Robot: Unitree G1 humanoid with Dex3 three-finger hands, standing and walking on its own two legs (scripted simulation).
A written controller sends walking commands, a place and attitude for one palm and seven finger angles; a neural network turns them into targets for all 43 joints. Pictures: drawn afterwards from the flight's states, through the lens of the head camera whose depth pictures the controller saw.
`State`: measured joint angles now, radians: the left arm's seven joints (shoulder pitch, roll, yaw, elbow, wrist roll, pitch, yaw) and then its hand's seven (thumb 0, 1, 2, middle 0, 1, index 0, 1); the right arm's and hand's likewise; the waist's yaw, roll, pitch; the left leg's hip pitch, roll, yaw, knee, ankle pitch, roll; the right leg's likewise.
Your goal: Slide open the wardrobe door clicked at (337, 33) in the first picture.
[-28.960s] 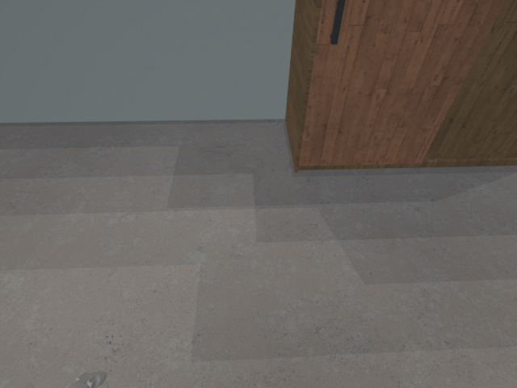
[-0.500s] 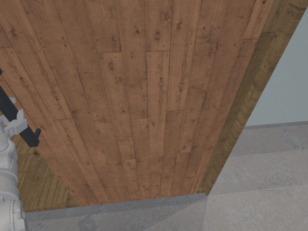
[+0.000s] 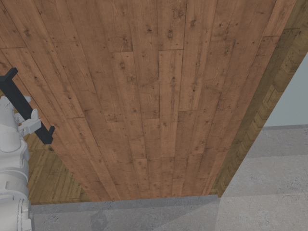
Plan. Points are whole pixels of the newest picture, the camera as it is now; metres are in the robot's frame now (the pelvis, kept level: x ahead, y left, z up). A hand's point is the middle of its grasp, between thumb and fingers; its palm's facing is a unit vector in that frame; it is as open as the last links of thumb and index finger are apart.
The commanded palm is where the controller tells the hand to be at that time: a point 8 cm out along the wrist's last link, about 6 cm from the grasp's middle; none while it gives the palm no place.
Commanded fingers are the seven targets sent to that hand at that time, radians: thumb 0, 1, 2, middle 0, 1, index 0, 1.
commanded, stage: stop walking and hold the door there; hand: left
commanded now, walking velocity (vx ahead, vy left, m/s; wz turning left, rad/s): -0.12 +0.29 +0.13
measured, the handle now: (32, 109) +0.41 +0.38 +0.11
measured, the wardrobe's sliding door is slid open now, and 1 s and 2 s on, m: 0.62 0.62 0.62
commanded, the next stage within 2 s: loosen the grip on the handle in 1.24 s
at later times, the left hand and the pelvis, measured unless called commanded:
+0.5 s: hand (38, 124) +0.36 +0.34 +0.10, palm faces +0.41 -0.87 -0.27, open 5.9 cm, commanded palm +0.32 +0.37 +0.10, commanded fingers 0.00 0.90 0.90 -0.45 -1.40 -0.45 -1.40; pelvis -0.05 +0.07 -0.01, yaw +2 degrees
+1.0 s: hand (36, 125) +0.36 +0.34 +0.10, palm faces +0.31 -0.93 -0.20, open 5.8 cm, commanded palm +0.32 +0.37 +0.10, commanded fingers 0.00 0.90 0.90 -0.45 -1.40 -0.45 -1.40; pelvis -0.07 +0.11 +0.00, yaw +1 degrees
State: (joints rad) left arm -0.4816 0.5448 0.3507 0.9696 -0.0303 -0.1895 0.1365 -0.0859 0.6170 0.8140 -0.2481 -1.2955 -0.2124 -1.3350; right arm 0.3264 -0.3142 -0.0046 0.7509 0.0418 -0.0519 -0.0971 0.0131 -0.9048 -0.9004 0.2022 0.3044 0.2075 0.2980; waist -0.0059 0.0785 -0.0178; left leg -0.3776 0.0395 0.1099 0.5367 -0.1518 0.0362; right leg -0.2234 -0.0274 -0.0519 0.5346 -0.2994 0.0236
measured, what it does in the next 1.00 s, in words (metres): steps to the left: left foot, then right foot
